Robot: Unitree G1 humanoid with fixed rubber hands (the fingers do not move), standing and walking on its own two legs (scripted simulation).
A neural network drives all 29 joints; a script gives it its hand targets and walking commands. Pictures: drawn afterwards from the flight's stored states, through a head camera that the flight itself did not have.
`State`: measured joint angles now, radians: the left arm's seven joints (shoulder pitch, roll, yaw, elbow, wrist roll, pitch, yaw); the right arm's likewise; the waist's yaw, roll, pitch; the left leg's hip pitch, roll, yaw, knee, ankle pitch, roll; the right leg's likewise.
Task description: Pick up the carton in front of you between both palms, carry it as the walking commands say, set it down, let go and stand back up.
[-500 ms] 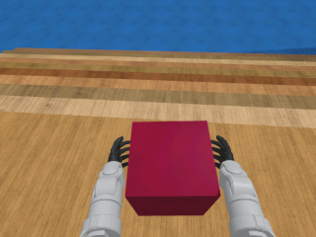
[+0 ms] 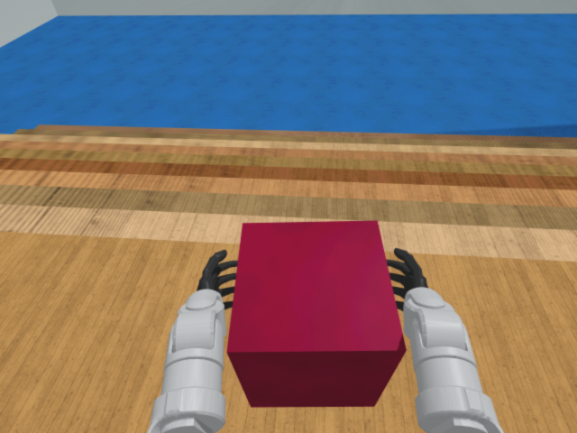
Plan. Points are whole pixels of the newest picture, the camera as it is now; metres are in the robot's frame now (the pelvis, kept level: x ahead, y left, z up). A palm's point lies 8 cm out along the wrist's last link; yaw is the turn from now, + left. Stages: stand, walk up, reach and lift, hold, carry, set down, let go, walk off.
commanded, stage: reach and lift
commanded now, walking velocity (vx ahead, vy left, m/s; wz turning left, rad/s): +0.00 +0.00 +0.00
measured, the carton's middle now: (311, 318) +0.30 +0.00 -0.05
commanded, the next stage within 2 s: hold in 0.72 s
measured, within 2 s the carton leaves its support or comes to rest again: neither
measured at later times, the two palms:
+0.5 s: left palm (210, 290) +0.31 +0.15 +0.04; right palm (415, 288) +0.31 -0.15 +0.04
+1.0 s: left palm (207, 288) +0.30 +0.15 +0.06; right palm (421, 287) +0.30 -0.15 +0.06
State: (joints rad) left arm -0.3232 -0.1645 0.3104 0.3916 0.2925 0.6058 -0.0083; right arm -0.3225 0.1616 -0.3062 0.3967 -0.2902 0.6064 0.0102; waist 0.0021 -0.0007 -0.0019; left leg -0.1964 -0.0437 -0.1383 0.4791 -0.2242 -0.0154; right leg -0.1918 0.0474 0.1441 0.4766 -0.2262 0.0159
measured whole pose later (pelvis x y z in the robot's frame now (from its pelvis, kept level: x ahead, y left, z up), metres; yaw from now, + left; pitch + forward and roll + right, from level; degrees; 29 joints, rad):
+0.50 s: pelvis +0.02 +0.00 +0.01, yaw +0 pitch -4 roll +0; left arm -0.26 -0.15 0.24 0.30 0.28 0.66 -0.01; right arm -0.26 0.15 -0.24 0.30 -0.27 0.67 0.01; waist 0.00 0.00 -0.01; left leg -0.11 -0.04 -0.14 0.38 -0.20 -0.01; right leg -0.11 0.04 0.14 0.39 -0.21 0.01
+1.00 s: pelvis +0.01 +0.00 +0.01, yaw +0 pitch -7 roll +0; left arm -0.26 -0.15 0.23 0.23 0.27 0.76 -0.01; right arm -0.26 0.15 -0.22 0.23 -0.27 0.76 0.01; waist 0.00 0.00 0.00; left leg -0.05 -0.03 -0.13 0.36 -0.19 -0.01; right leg -0.04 0.04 0.14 0.36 -0.19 0.01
